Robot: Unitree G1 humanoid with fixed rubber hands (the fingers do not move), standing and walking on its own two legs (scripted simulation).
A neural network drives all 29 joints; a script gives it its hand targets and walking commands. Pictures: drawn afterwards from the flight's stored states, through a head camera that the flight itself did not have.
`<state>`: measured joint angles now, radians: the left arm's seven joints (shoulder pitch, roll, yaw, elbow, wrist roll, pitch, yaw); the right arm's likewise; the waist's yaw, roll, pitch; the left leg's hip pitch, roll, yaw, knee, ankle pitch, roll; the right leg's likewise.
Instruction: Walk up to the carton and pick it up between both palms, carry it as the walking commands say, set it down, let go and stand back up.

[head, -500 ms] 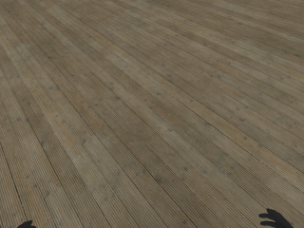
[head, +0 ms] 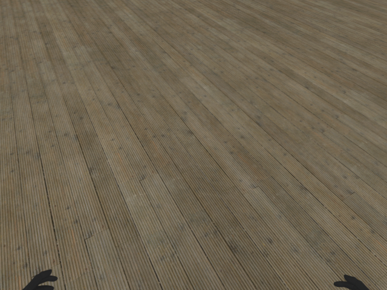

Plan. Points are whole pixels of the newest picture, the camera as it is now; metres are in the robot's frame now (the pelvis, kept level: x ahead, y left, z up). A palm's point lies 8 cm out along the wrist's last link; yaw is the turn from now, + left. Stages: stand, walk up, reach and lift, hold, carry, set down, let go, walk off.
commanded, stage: walk up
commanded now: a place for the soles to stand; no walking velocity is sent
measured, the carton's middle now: out of the picture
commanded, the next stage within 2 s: none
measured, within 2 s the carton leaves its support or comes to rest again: neither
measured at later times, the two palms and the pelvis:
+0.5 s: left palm out of the picture +0.04 +0.47 -0.02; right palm (246, 215) +0.31 -0.14 -0.07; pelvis +0.08 +0.10 +0.02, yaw +18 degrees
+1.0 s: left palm out of the picture +0.06 +0.60 -0.06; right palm (176, 187) +0.41 +0.03 -0.07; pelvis +0.15 +0.25 +0.00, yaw +33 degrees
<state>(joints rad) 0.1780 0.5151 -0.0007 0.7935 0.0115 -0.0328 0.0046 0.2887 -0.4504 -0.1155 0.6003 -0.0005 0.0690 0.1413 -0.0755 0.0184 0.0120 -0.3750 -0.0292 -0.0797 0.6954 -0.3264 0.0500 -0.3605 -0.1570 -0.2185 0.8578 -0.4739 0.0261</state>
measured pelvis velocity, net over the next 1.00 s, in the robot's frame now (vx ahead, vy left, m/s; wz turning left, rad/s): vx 0.15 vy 0.25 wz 0.57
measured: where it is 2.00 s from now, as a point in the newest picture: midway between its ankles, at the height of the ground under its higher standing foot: outside the picture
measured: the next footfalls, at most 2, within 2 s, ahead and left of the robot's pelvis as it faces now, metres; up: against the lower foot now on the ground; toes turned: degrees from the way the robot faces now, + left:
right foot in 0.20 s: +0.13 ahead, +0.00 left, +0.00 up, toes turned +0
left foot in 0.68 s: +0.11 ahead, +0.36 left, +0.00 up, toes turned +20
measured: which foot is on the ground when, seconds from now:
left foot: down 0.00-0.24, up 0.26-0.66, down 0.68-0.96, up 0.98-1.00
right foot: up 0.00-0.18, down 0.20-0.68, up 0.70-0.92, down 0.94-1.00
